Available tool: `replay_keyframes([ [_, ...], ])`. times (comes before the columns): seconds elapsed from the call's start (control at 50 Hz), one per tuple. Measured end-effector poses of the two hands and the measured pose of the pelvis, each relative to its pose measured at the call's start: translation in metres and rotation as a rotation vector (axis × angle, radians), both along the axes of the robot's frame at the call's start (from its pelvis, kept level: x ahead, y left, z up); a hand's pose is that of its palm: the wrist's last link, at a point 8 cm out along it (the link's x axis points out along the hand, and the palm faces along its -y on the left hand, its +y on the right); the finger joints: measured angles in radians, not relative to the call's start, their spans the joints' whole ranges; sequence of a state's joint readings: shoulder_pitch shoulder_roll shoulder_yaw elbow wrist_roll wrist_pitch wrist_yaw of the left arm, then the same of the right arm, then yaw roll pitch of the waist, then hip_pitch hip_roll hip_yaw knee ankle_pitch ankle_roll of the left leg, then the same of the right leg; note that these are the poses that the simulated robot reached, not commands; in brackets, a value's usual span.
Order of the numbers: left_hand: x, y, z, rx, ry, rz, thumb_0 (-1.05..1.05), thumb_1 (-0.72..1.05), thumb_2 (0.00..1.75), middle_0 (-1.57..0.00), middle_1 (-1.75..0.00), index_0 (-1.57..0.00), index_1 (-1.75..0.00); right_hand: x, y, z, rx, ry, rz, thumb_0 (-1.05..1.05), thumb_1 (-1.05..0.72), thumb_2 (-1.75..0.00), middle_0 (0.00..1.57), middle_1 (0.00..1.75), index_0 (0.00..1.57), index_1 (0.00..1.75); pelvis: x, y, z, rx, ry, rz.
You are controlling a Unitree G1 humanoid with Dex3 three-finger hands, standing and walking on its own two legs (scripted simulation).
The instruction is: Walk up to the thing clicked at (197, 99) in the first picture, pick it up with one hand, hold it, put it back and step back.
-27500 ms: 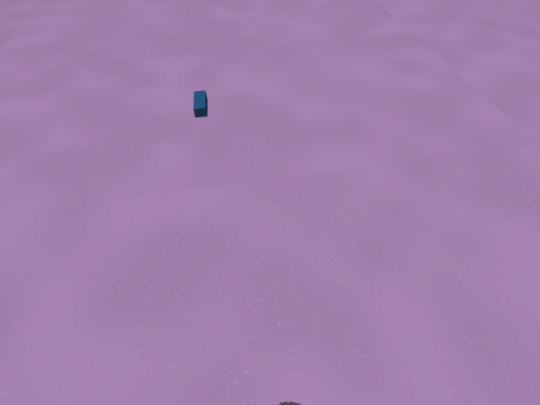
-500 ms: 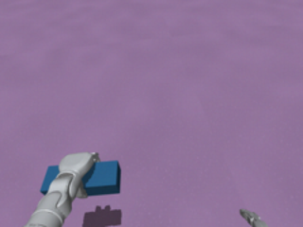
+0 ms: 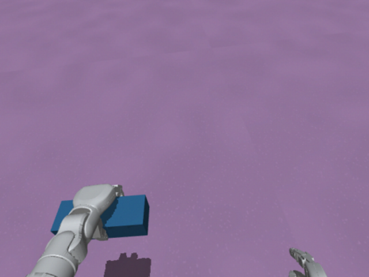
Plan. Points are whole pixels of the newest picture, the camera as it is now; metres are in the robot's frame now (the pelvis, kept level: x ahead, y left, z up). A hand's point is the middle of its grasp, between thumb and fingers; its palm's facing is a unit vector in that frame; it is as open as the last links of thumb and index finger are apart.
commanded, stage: hold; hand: left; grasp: from above
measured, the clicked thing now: (104, 217) +0.29 +0.22 -0.08
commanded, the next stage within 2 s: crouch in 0.58 s
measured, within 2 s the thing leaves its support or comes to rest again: neither
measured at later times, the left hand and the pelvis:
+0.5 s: hand (100, 213) +0.29 +0.22 -0.05, palm faces -0.48 -0.06 -0.87, open 10.6 cm; pelvis +0.01 +0.00 +0.00, yaw +0 degrees
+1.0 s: hand (104, 221) +0.29 +0.23 -0.10, palm faces -0.49 -0.05 -0.87, open 10.6 cm; pelvis +0.01 +0.00 -0.01, yaw +1 degrees
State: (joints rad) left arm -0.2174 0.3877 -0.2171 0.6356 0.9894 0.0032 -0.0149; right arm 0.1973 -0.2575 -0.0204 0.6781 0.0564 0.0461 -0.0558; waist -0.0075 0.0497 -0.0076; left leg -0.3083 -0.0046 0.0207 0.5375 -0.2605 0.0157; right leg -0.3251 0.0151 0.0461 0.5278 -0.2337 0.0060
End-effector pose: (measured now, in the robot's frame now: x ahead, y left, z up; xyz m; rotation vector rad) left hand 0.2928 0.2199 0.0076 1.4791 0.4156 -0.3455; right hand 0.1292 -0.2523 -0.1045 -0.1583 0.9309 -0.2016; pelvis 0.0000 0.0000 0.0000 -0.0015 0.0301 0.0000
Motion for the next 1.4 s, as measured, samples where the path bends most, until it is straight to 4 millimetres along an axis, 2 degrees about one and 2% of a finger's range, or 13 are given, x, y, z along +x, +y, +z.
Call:
replay_keyframes([
  [0.24,0.006,0.003,0.007,-0.003,0.003,0.003,-0.02,-0.11,0.63,-0.59,-0.72,-0.64,-0.65,0.006,0.001,0.003,0.0,-0.002,-0.005,0.01,-0.9,-0.9,0.2,0.3,0.2,0.3,0.005,0.001,0.002,-0.001,-0.004,0.001],
  [0.44,0.005,0.004,0.0,-0.003,0.025,-0.013,-0.02,-0.12,0.63,-0.59,-0.72,-0.64,-0.65,0.01,0.002,0.004,-0.005,0.012,0.0,0.01,-0.9,-0.9,0.2,0.3,0.2,0.3,0.008,0.002,0.003,-0.001,-0.002,0.003],
  [0.74,0.016,0.008,0.005,0.007,0.009,0.007,-0.02,-0.13,0.65,-0.59,-0.72,-0.64,-0.66,0.011,0.002,0.001,0.003,0.037,-0.01,0.01,-0.9,-0.9,0.2,0.3,0.2,0.3,0.015,0.003,0.004,-0.003,0.008,0.004],
  [0.84,0.014,0.006,-0.003,-0.008,0.02,0.003,-0.02,-0.12,0.64,-0.59,-0.72,-0.64,-0.66,0.012,0.001,0.002,0.001,0.036,-0.017,0.01,-0.89,-0.9,0.21,0.3,0.2,0.3,0.017,0.002,0.004,-0.002,0.013,0.005],
  [0.98,0.007,0.008,-0.04,0.007,0.023,-0.005,-0.02,-0.12,0.64,-0.59,-0.72,-0.64,-0.66,0.006,-0.005,-0.004,-0.03,0.081,0.011,0.01,-0.89,-0.9,0.21,0.3,0.2,0.3,0.011,0.0,-0.005,-0.004,0.064,0.018],
  [1.1,0.011,0.012,-0.086,0.057,0.025,-0.031,-0.02,-0.12,0.65,-0.58,-0.72,-0.63,-0.66,-0.016,-0.017,-0.029,-0.07,0.161,0.02,0.0,-0.88,-0.9,0.21,0.3,0.2,0.3,-0.001,-0.001,-0.03,-0.017,0.17,0.03],
  [1.22,0.028,0.015,-0.143,0.076,-0.011,-0.054,-0.02,-0.12,0.66,-0.57,-0.74,-0.61,-0.68,-0.055,-0.029,-0.074,-0.122,0.251,0.001,0.0,-0.89,-0.9,0.21,0.3,0.2,0.3,-0.016,0.002,-0.077,-0.031,0.302,0.026],
  [1.4,0.058,0.017,-0.234,0.098,-0.052,-0.037,-0.02,-0.1,0.63,-0.56,-0.74,-0.61,-0.68,-0.122,-0.028,-0.163,-0.146,0.374,-0.06,0.0,-0.89,-0.9,0.21,0.3,0.2,0.3,-0.041,0.008,-0.162,-0.042,0.468,0.016],
])
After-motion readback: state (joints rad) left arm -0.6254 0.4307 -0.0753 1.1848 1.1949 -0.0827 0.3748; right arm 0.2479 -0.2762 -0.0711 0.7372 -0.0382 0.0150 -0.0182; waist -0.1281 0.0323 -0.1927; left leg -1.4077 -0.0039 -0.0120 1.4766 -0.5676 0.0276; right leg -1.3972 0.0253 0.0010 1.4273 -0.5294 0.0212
